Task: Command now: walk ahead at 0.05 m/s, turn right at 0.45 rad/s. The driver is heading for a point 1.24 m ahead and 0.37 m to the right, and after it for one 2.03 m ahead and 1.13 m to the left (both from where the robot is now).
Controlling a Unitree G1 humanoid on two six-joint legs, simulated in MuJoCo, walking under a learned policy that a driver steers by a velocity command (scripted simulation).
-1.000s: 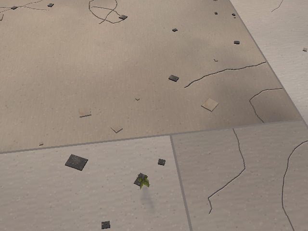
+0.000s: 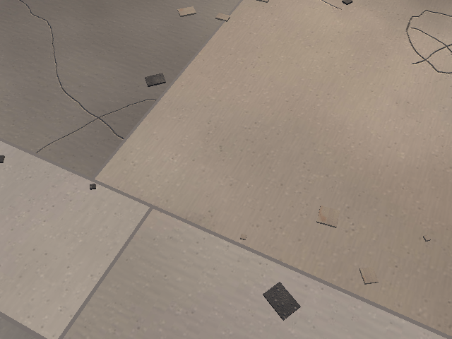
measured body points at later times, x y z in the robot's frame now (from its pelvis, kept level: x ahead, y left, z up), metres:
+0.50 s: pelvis +0.14 -0.01 +0.01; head +0.13 +0.01 +0.46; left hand +0.42 +0.15 -0.07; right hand +0.03 -0.28 -0.10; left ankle +0.08 +0.15 -0.73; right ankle +0.17 -0.23 -0.60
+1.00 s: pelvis +0.41 -0.31 +0.00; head +0.40 -0.30 +0.45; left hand +0.56 -0.09 -0.13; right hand +0.38 -0.60 -0.11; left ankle +0.60 -0.22 -0.62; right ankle +0.30 -0.31 -0.73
